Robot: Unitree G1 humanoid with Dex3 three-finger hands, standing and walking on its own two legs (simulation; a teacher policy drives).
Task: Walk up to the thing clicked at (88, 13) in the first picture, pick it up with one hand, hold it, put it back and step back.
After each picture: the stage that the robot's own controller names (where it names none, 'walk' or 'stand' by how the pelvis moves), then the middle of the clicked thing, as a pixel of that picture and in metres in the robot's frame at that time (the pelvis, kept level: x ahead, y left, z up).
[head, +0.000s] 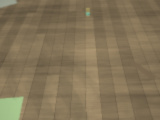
stand; (87, 12) +2.18 +0.00 -0.72
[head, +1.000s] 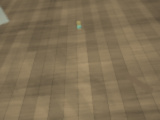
walk; (79, 25) +2.03 +0.24 -0.71
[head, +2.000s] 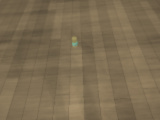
walk; (74, 41) +1.42 +0.25 -0.72
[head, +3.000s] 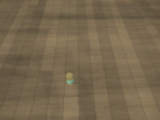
walk; (69, 78) +0.89 +0.20 -0.69
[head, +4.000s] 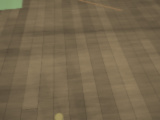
walk; out of the picture +0.50 +0.20 -0.71
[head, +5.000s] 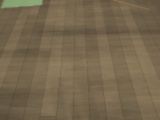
stand; out of the picture +0.37 +0.09 -0.70
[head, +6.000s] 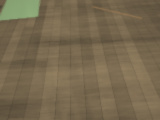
stand; out of the picture +0.37 +0.10 -0.73
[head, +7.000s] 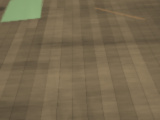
stand; out of the picture +0.35 +0.10 -0.73
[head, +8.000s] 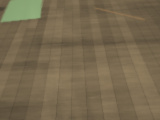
stand; out of the picture +0.34 +0.10 -0.73
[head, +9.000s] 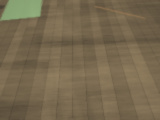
stand; out of the picture +0.34 +0.10 -0.73
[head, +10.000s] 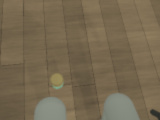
go down; (57, 81) +0.42 +0.12 -0.41
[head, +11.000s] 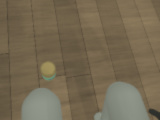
go down; (48, 71) +0.44 +0.14 -0.31
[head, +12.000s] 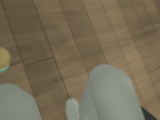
close in; out of the picture +0.43 +0.19 -0.23
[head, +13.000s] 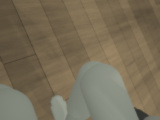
close; out of the picture +0.43 +0.20 -0.23
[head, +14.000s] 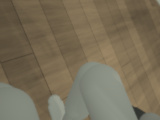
close; out of the picture +0.42 +0.20 -0.24
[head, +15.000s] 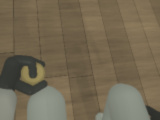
lift; (33, 78) +0.34 +0.20 -0.09
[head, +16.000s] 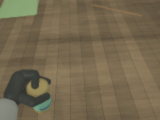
hold; (40, 96) +0.32 +0.18 +0.04
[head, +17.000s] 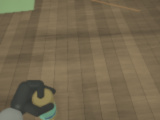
hold; (45, 106) +0.30 +0.17 -0.02
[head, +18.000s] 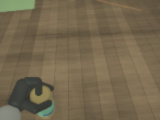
hold; (43, 103) +0.31 +0.18 -0.01
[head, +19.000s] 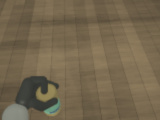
crouch; (49, 100) +0.32 +0.15 -0.04
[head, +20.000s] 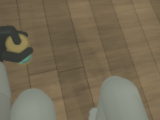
lower; (20, 50) +0.47 +0.18 -0.12
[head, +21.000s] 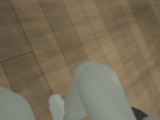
lower; out of the picture +0.44 +0.25 -0.24
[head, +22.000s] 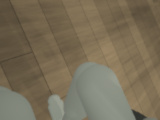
lower; out of the picture +0.44 +0.25 -0.24
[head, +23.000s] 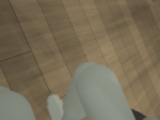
lower; out of the picture +0.44 +0.24 -0.25
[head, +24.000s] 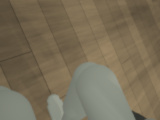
lower; out of the picture +0.44 +0.24 -0.25
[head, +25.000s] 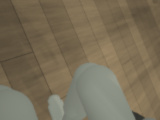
loosen; out of the picture +0.44 +0.22 -0.25
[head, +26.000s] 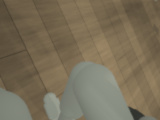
stand; out of the picture +0.43 +0.23 -0.25
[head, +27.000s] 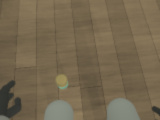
walk; (62, 82) +0.44 +0.14 -0.45
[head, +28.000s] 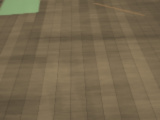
stand; out of the picture +0.37 +0.11 -0.66
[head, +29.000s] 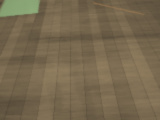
stand; out of the picture +0.38 +0.12 -0.67
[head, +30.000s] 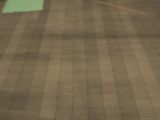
stand; out of the picture +0.38 +0.11 -0.69
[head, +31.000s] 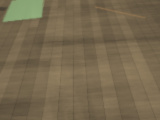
stand; out of the picture +0.39 +0.13 -0.72
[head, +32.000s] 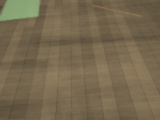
stand; out of the picture +0.36 +0.13 -0.73
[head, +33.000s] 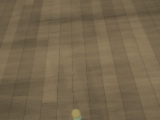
walk; (76, 115) +0.42 +0.15 -0.70
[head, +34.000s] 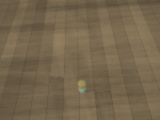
walk; (82, 86) +0.66 +0.10 -0.70
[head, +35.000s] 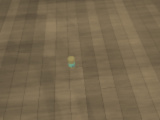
stand; (71, 62) +0.95 +0.18 -0.70
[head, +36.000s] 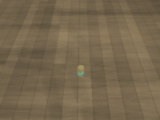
stand; (80, 71) +0.98 +0.09 -0.72
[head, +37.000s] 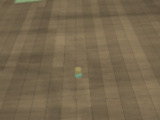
stand; (78, 72) +1.01 +0.12 -0.73
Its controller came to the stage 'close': yes
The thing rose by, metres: 0.71
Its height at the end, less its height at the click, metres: +0.00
